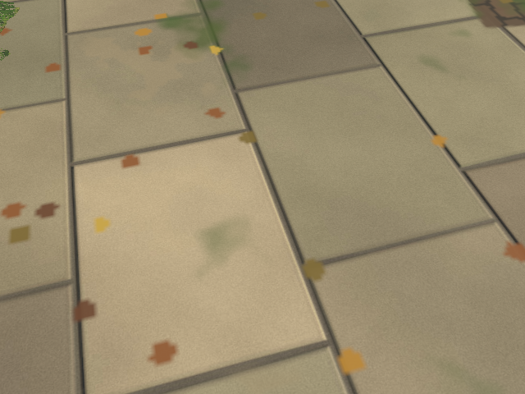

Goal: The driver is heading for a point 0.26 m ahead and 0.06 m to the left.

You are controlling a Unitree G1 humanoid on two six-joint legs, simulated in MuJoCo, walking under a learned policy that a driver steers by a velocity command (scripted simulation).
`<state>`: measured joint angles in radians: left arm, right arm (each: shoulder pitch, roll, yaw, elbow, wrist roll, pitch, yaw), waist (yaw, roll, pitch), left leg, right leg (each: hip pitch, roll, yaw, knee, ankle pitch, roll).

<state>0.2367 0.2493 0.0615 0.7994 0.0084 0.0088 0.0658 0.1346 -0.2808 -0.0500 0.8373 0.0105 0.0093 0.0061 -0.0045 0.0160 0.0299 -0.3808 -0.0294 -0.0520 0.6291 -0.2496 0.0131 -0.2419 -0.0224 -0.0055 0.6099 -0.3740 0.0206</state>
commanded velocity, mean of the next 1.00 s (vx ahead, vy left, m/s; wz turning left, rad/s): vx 0.01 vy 0.00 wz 0.33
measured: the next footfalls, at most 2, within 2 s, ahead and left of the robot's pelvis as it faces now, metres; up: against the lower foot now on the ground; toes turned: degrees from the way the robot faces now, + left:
right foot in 0.50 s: +0.09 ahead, -0.12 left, +0.00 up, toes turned +22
left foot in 0.84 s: -0.02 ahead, +0.12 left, +0.00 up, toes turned +17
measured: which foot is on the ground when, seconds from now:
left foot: down 0.00-0.50, up 0.52-0.82, down 0.84-1.00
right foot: down 0.00-0.10, up 0.12-0.48, down 0.50-0.98, up 1.00-1.00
